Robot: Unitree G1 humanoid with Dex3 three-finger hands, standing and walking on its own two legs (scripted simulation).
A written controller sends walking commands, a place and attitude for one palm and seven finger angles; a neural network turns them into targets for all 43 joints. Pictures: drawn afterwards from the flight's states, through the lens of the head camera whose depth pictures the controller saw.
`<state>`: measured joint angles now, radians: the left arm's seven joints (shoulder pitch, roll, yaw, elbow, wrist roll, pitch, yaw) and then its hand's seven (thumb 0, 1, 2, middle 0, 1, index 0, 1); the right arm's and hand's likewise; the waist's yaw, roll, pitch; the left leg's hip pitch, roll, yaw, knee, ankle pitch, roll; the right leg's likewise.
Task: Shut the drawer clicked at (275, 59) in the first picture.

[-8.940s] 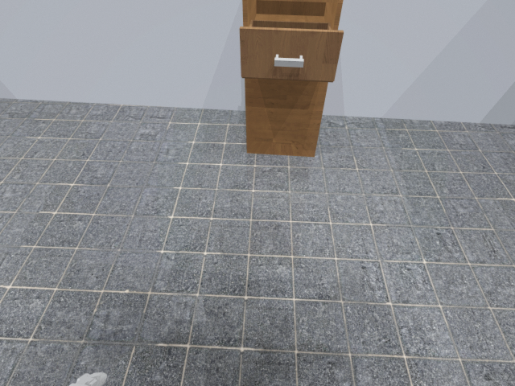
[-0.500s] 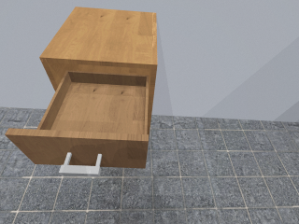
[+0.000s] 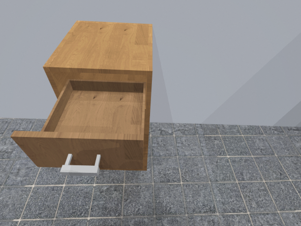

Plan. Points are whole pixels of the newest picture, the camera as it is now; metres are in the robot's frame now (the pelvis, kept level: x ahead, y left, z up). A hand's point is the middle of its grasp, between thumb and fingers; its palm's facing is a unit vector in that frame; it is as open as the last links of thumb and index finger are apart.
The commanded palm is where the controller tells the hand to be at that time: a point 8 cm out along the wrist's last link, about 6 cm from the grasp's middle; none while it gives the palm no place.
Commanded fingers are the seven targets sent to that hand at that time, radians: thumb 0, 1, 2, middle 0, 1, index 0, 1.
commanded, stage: come to a stop and stand still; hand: left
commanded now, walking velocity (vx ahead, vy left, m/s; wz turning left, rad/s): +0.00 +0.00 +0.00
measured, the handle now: (82, 164) +0.29 +0.23 -0.04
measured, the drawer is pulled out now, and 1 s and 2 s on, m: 0.30 0.30 0.29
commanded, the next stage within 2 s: look again from close up in 0.12 s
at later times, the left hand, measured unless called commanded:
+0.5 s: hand out of the picture +0.04 +0.20 -0.18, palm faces +0.03 -0.98 -0.21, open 7.4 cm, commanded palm none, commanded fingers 0.00 0.90 0.90 -0.20 -0.30 -0.20 -0.30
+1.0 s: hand (77, 201) +0.19 +0.21 -0.05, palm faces +0.28 -0.94 -0.18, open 7.0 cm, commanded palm +0.12 +0.24 -0.06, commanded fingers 0.00 0.90 0.90 -0.42 -0.54 -0.42 -0.54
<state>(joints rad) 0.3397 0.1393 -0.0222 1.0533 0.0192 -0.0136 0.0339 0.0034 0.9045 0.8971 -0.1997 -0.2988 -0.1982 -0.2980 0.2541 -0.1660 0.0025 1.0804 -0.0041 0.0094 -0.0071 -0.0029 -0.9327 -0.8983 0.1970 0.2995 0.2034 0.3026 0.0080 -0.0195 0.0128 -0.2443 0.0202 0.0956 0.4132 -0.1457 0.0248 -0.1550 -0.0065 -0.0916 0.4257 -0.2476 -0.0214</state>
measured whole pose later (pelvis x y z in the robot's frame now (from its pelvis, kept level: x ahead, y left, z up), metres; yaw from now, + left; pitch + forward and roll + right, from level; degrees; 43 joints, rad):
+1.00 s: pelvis +0.03 +0.01 -0.02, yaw +3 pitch +4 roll +0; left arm 0.50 0.18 0.05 0.11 -0.13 -0.09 0.11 0.03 0.96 0.90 -0.26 -0.37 -0.25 -0.36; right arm 0.28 -0.22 -0.01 0.77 0.02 -0.25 -0.04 0.01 -0.91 -0.90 0.20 0.30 0.21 0.30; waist -0.04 0.02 -0.06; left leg -0.43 -0.03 0.05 0.65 -0.28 0.05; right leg -0.33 -0.04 -0.08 0.66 -0.40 0.00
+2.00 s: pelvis +0.00 +0.00 -0.06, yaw +3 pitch +8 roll -3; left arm 0.82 0.19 0.07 -0.37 -0.25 -0.37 -0.20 0.02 0.90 0.90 -1.23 -1.41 -1.23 -1.41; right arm 0.19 -0.20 -0.01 0.50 0.06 -0.23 -0.03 0.02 -0.90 -0.90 0.20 0.30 0.20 0.30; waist 0.03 0.04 -0.14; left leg -0.73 0.03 0.01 1.00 -0.41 0.03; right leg -0.59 0.00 -0.12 0.95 -0.51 -0.02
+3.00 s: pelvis +0.01 -0.01 -0.05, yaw +4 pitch +6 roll -2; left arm 0.83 0.20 0.09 -0.39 -0.26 -0.31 -0.22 0.02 0.89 0.90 -1.40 -1.60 -1.40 -1.60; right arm 0.23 -0.20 0.01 0.52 0.06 -0.25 -0.04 0.02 -0.90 -0.90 0.20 0.30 0.21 0.30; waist 0.03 0.06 -0.14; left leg -0.67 0.03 -0.01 0.95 -0.40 0.01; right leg -0.52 0.02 -0.13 0.91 -0.50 -0.04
